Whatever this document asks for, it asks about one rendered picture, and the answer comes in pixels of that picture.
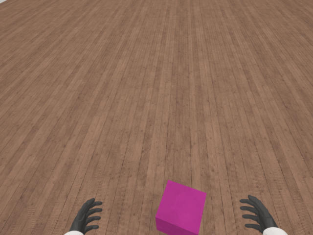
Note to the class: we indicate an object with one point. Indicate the robot left hand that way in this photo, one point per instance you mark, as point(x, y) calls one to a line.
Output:
point(81, 220)

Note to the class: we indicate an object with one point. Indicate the robot right hand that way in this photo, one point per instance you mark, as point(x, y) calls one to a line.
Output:
point(263, 217)

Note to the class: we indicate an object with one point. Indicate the carton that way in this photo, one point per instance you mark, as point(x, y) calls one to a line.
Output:
point(180, 210)

